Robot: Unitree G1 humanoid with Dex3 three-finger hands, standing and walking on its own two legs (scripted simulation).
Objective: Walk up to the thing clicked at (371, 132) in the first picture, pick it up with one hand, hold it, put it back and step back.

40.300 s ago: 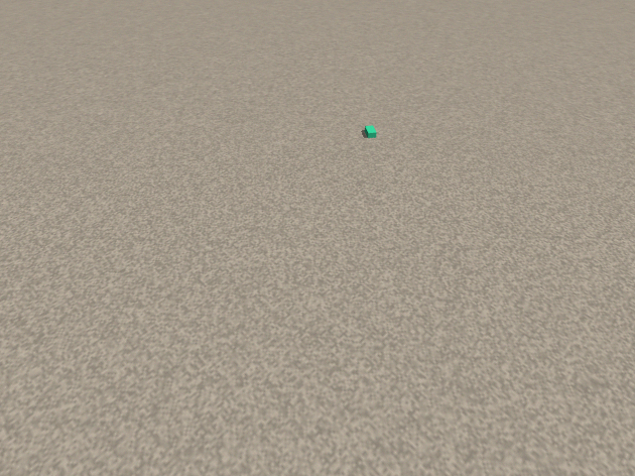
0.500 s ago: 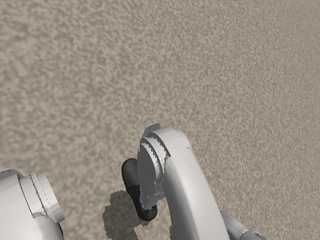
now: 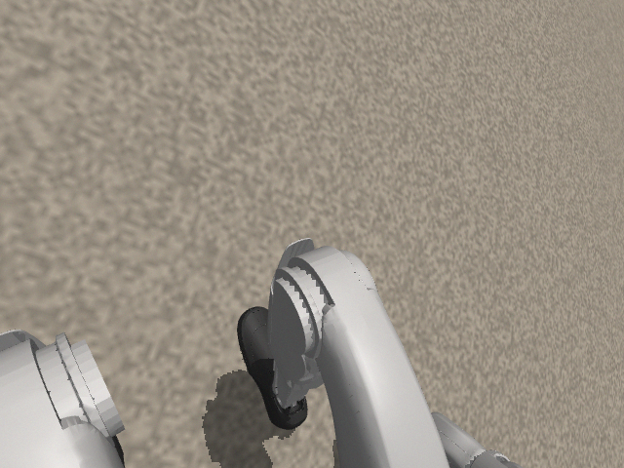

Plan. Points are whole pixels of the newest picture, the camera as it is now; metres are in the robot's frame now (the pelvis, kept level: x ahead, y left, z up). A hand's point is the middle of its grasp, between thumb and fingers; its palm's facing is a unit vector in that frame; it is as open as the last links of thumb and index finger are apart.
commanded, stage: close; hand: left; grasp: from above
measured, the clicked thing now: out of the picture +0.43 +0.44 -0.28
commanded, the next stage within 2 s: settle in 0.10 s
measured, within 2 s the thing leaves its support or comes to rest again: neither
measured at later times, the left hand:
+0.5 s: hand out of the picture +0.43 +0.43 -0.22, palm faces -0.32 -0.25 -0.91, open 7.2 cm
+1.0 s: hand out of the picture +0.42 +0.44 -0.14, palm faces -0.37 -0.22 -0.90, open 6.3 cm
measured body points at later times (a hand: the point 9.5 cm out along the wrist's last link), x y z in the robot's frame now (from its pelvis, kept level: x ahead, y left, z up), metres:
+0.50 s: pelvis +0.00 +0.00 +0.00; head +0.27 +0.16 +0.32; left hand +0.45 +0.44 -0.17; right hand +0.08 -0.25 -0.04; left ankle +0.06 +0.12 -0.26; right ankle +0.13 -0.14 -0.26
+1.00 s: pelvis +0.00 +0.00 +0.02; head +0.24 +0.13 +0.37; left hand +0.44 +0.45 -0.09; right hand +0.11 -0.26 -0.05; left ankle +0.06 +0.12 -0.26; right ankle +0.13 -0.14 -0.26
